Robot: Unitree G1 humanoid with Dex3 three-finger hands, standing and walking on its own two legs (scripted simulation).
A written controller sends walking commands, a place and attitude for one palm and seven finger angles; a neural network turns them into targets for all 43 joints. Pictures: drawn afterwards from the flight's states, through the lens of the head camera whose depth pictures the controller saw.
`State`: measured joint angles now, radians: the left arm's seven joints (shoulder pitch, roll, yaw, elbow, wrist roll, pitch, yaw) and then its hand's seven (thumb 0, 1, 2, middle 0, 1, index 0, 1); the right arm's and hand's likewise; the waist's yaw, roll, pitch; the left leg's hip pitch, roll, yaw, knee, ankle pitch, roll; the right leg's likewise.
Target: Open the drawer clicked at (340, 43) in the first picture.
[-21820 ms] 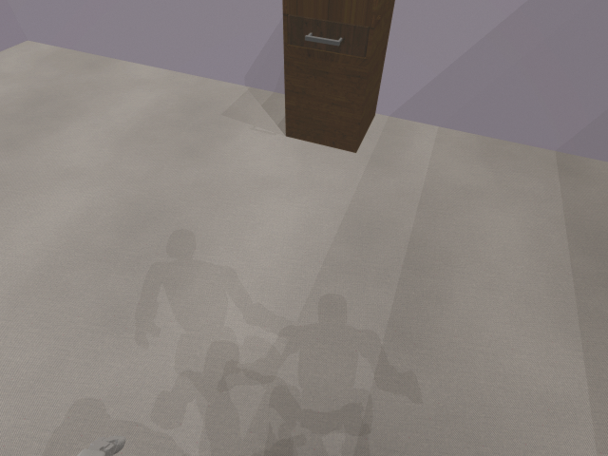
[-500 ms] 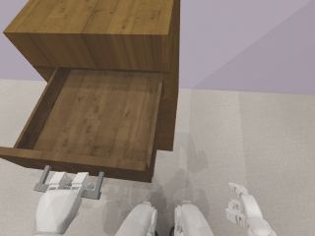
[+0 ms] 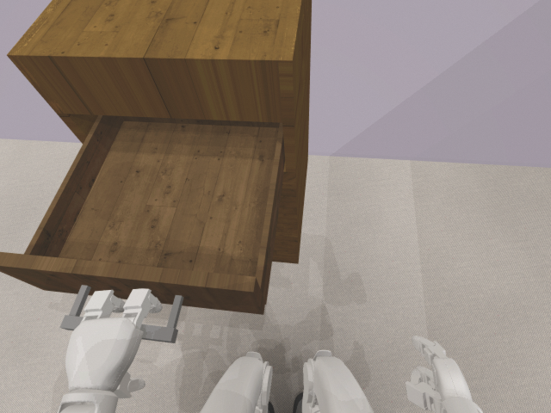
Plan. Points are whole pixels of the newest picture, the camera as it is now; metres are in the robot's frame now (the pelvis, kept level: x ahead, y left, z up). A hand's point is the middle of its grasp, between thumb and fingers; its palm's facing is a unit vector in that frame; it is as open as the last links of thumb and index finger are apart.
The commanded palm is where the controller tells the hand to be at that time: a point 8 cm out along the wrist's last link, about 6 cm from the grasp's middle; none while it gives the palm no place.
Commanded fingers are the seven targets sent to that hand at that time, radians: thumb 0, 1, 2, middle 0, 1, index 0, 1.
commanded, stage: open the thumb to release the handle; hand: left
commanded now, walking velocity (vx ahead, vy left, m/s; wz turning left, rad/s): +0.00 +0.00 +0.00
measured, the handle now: (124, 313) +0.26 +0.25 -0.03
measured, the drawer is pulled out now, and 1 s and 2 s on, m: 0.29 0.29 0.29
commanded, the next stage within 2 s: lift the hand off the handle in 0.02 s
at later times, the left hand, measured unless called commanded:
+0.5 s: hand (129, 350) +0.21 +0.24 -0.05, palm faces -0.09 -0.11 -0.99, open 13.8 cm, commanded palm +0.20 +0.23 +0.00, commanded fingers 0.00 -0.50 0.30 -0.30 -1.20 -0.30 -1.20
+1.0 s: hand (121, 347) +0.21 +0.23 -0.02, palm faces -0.11 -0.14 -0.98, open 13.6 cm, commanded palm +0.20 +0.23 +0.04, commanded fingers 0.00 -0.50 0.30 -0.30 -1.20 -0.30 -1.20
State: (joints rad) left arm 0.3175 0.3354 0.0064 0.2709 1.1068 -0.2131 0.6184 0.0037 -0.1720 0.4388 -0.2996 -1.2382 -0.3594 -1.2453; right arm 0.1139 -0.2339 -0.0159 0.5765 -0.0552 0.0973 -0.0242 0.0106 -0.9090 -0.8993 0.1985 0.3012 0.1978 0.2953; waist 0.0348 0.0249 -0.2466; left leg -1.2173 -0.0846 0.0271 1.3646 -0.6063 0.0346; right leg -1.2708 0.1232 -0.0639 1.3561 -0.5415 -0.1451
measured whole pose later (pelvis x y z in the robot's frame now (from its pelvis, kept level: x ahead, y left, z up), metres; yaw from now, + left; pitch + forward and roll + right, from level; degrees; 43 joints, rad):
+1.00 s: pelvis +0.01 +0.03 +0.03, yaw -2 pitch +22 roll +0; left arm 0.39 0.30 -0.11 0.19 1.12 -0.14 0.59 0.00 -0.48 0.30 -0.32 -1.20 -0.37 -1.21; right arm 0.14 -0.24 -0.01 0.51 -0.06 0.13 0.00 0.01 -0.91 -0.90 0.20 0.30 0.20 0.30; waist 0.03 0.05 -0.25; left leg -1.05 -0.09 0.03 1.26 -0.59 0.08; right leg -1.09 0.12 -0.03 1.23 -0.52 -0.10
